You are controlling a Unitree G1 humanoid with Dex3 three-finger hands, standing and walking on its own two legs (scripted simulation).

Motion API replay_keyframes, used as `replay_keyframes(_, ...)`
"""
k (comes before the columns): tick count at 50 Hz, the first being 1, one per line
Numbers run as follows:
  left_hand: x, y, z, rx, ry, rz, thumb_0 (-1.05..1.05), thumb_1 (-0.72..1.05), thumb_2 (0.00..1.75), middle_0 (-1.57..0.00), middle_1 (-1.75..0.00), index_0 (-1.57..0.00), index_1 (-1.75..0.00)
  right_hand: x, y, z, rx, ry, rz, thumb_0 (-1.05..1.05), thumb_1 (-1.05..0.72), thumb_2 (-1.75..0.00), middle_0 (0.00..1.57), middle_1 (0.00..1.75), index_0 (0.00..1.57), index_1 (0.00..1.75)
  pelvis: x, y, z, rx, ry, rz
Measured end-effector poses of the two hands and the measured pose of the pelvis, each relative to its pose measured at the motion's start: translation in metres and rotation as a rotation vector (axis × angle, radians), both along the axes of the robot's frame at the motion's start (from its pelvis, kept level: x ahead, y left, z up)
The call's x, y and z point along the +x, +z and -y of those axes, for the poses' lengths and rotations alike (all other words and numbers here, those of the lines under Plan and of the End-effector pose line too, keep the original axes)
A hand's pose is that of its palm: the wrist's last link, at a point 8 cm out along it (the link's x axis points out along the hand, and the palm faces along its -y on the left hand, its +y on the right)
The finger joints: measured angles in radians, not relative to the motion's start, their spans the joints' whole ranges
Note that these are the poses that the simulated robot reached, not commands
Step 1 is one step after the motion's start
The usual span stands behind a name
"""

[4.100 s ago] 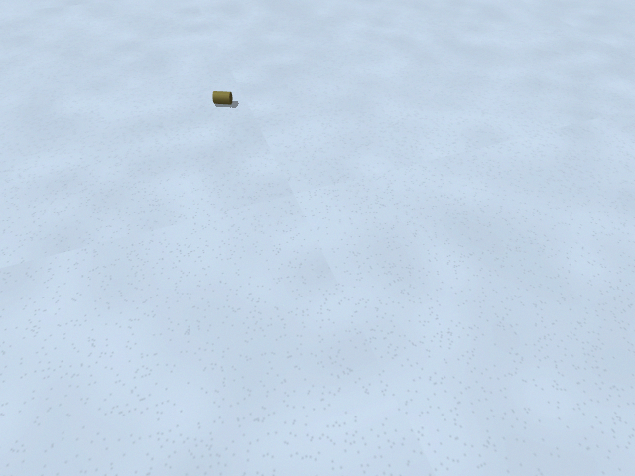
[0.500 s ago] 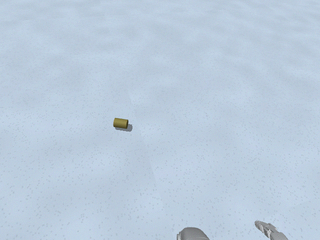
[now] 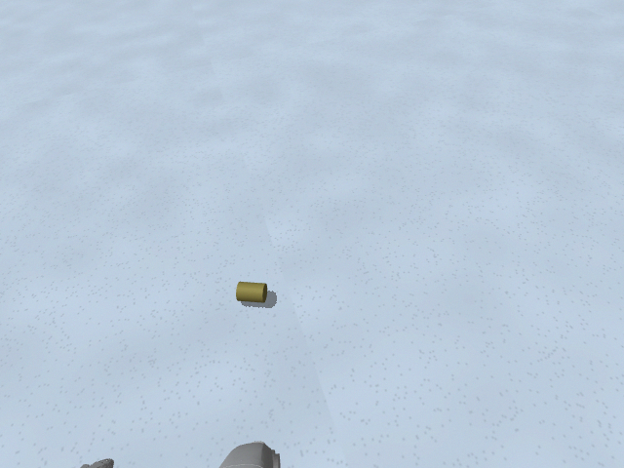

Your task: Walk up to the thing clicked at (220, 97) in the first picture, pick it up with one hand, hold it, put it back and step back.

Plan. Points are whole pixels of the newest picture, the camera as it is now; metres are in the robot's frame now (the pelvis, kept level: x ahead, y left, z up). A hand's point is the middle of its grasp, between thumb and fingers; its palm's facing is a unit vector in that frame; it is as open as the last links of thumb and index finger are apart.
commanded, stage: walk up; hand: left
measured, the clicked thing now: (251, 292) +0.80 +0.26 -0.73
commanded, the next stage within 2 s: none
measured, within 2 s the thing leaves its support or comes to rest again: neither
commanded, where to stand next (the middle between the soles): +0.42 +0.06 m, yaw -1 degrees
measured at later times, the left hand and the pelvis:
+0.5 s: hand (111, 407) +0.24 +0.33 -0.15, palm faces -0.11 -0.93 -0.34, open 7.4 cm; pelvis +0.17 +0.07 +0.00, yaw -2 degrees
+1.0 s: hand (126, 328) +0.38 +0.35 -0.15, palm faces -0.05 -0.92 -0.40, open 7.4 cm; pelvis +0.31 +0.08 -0.02, yaw -1 degrees
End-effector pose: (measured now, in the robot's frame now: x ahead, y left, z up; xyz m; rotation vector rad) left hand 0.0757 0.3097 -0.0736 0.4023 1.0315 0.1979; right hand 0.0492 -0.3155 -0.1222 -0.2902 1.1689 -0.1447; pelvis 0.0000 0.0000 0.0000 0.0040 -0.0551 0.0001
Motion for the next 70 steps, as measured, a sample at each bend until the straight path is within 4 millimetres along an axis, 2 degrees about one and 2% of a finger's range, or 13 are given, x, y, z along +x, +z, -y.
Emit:
replay_keyframes(8,0.022,-0.018,-0.04,-0.019,0.047,-0.072,0.01,0.9,0.89,-0.2,-0.3,-0.21,-0.3,0.07,0.018,-0.016,-0.056,0.029,0.005,0.01,-0.91,-0.89,0.2,0.3,0.2,0.3,0.059,-0.003,-0.025,-0.029,0.006,-0.012)
replay_keyframes(14,0.06,-0.05,-0.074,-0.03,0.052,-0.151,0.01,0.9,0.89,-0.2,-0.3,-0.2,-0.3,0.117,0.025,-0.04,-0.119,0.003,0.083,0.01,-0.91,-0.89,0.2,0.3,0.21,0.3,0.106,-0.017,-0.055,-0.016,-0.006,-0.005)
replay_keyframes(19,0.108,-0.048,-0.075,-0.057,0.014,-0.146,0.01,0.9,0.89,-0.2,-0.3,-0.2,-0.3,0.129,0.037,-0.057,-0.117,-0.029,0.071,0.01,-0.91,-0.89,0.2,0.3,0.21,0.3,0.135,-0.006,-0.063,-0.003,-0.021,0.0)
replay_keyframes(24,0.152,-0.039,-0.071,-0.068,-0.024,-0.146,0.01,0.9,0.89,-0.2,-0.3,-0.2,-0.3,0.139,0.034,-0.061,-0.099,-0.053,0.031,0.01,-0.91,-0.89,0.21,0.3,0.21,0.3,0.164,-0.001,-0.066,0.009,-0.036,-0.001)
replay_keyframes(30,0.212,-0.026,-0.058,-0.037,-0.058,-0.115,0.01,0.9,0.89,-0.2,-0.3,-0.2,-0.3,0.158,0.015,-0.051,-0.062,-0.083,-0.018,0.01,-0.9,-0.89,0.21,0.3,0.21,0.3,0.205,-0.004,-0.057,0.017,-0.043,-0.005)
replay_keyframes(35,0.257,-0.021,-0.046,0.007,-0.055,-0.02,0.01,0.9,0.89,-0.2,-0.3,-0.2,-0.3,0.191,-0.01,-0.04,-0.037,-0.08,-0.048,0.01,-0.91,-0.89,0.21,0.3,0.21,0.3,0.236,-0.016,-0.042,0.001,-0.038,0.007)
replay_keyframes(43,0.276,-0.007,-0.051,0.003,-0.022,-0.026,0.01,0.9,0.89,-0.2,-0.3,-0.2,-0.3,0.268,0.002,-0.047,-0.02,-0.021,0.004,0.01,-0.91,-0.89,0.2,0.3,0.21,0.3,0.276,-0.004,-0.05,-0.008,-0.033,0.001)
replay_keyframes(47,0.284,-0.018,-0.07,0.0,-0.001,-0.06,0.01,0.9,0.89,-0.2,-0.3,-0.2,-0.3,0.298,0.01,-0.055,-0.056,-0.007,0.01,0.01,-0.91,-0.89,0.2,0.3,0.21,0.3,0.297,-0.006,-0.061,-0.015,-0.029,-0.004)
replay_keyframes(50,0.295,-0.038,-0.086,-0.012,0.016,-0.087,0.01,0.9,0.89,-0.2,-0.3,-0.2,-0.3,0.316,0.009,-0.062,-0.105,-0.01,0.025,0.01,-0.91,-0.89,0.2,0.3,0.21,0.3,0.313,-0.017,-0.075,-0.021,-0.026,-0.004)
replay_keyframes(54,0.311,-0.056,-0.093,-0.031,0.024,-0.139,0.01,0.9,0.89,-0.2,-0.3,-0.2,-0.3,0.331,0.014,-0.077,-0.119,-0.027,0.041,0.01,-0.91,-0.89,0.2,0.3,0.21,0.3,0.326,-0.019,-0.084,-0.006,-0.034,-0.001)
replay_keyframes(60,0.328,-0.059,-0.089,-0.05,0.004,-0.196,0.01,0.9,0.89,-0.2,-0.3,-0.2,-0.3,0.344,0.022,-0.08,-0.129,-0.04,0.041,0.01,-0.91,-0.89,0.21,0.3,0.21,0.3,0.343,-0.013,-0.084,-0.003,-0.049,-0.011)
replay_keyframes(65,0.334,-0.059,-0.082,-0.027,0.024,-0.211,0.01,0.9,0.89,-0.2,-0.3,-0.2,-0.3,0.357,0.008,-0.069,-0.12,-0.053,0.02,0.01,-0.9,-0.89,0.21,0.3,0.21,0.3,0.354,-0.019,-0.077,-0.012,-0.053,-0.011)
replay_keyframes(70,0.348,-0.053,-0.071,-0.032,0.028,-0.216,0.01,0.9,0.89,-0.2,-0.3,-0.2,-0.3,0.372,-0.002,-0.074,-0.076,-0.068,0.001,0.01,-0.91,-0.89,0.2,0.3,0.21,0.3,0.365,-0.014,-0.072,0.0,-0.05,-0.015)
